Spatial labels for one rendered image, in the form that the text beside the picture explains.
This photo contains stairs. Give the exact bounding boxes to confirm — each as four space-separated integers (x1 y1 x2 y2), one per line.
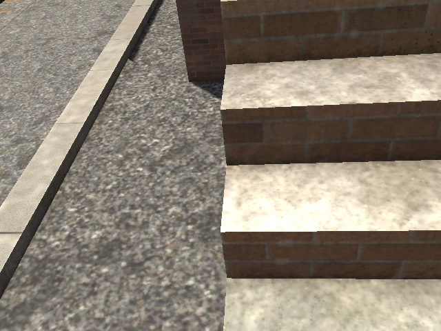
220 0 441 331

